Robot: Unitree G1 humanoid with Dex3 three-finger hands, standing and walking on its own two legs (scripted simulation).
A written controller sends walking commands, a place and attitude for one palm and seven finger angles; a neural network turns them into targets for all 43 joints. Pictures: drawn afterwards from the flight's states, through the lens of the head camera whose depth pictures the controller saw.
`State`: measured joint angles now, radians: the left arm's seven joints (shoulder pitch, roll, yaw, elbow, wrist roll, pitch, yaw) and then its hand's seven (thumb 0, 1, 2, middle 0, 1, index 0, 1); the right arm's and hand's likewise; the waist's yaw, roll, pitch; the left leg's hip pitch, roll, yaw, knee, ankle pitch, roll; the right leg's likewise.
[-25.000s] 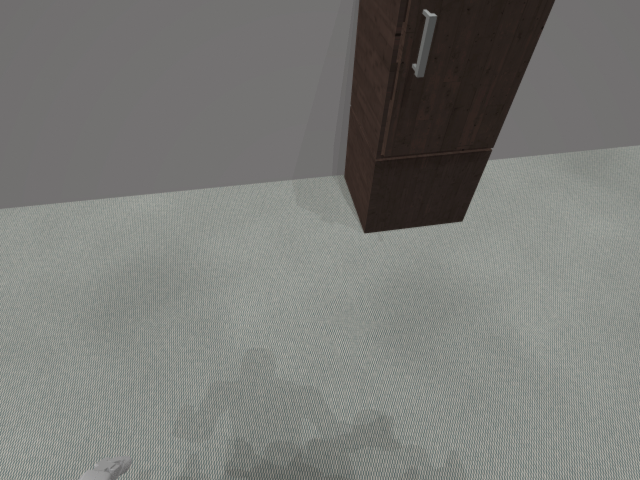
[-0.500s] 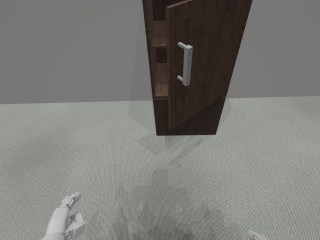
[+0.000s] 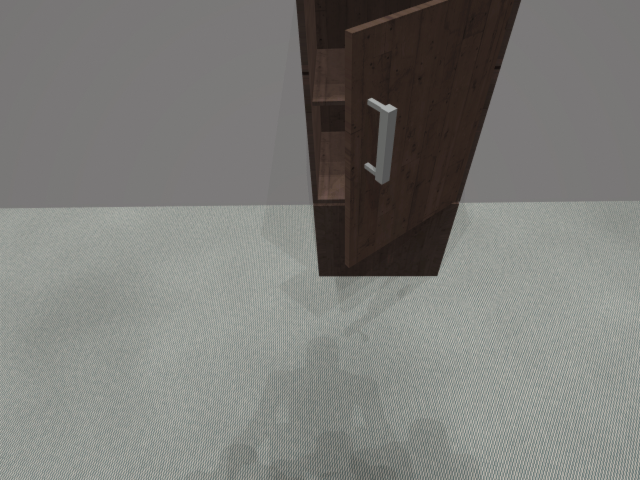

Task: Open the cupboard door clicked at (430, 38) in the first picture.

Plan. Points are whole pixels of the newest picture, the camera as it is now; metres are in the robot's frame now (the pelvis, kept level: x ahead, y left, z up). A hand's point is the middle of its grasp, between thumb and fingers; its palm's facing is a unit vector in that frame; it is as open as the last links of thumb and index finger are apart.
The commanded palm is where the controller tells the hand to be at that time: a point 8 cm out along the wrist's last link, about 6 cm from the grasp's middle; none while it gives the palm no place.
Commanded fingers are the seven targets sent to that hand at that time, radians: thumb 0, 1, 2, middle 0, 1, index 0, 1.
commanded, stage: let the arm hang, fingers relaxed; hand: left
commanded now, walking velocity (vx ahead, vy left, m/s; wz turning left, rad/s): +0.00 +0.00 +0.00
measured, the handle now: (378, 142) +0.69 -0.07 +0.04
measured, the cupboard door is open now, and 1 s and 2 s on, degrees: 38 38 38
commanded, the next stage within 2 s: look to check the result in 0.42 s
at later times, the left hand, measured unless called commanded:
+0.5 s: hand out of the picture -0.02 +0.17 -0.17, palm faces +0.03 -0.98 -0.18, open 7.3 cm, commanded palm none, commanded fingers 0.00 0.90 0.90 -0.20 -0.30 -0.20 -0.30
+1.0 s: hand out of the picture +0.00 +0.18 -0.17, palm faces +0.03 -0.98 -0.19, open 7.4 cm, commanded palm none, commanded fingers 0.00 0.90 0.90 -0.20 -0.30 -0.20 -0.30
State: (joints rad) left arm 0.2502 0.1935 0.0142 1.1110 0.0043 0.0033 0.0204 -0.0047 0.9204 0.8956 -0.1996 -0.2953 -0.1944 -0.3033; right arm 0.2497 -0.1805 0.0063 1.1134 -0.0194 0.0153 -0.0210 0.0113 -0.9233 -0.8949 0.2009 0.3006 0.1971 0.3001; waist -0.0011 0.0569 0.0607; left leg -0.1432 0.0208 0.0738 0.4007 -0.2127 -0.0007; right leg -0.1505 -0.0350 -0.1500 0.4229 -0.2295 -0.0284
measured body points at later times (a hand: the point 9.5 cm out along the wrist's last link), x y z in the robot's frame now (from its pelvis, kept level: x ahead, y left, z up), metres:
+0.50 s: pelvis -0.01 +0.00 +0.00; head +0.01 -0.01 +0.45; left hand -0.02 +0.22 -0.16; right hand -0.04 -0.20 -0.17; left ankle +0.00 +0.12 -0.74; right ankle +0.00 -0.09 -0.74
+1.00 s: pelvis +0.00 +0.01 +0.00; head +0.01 +0.00 +0.45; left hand +0.00 +0.23 -0.16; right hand -0.01 -0.20 -0.17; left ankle +0.00 +0.12 -0.74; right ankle +0.00 -0.09 -0.74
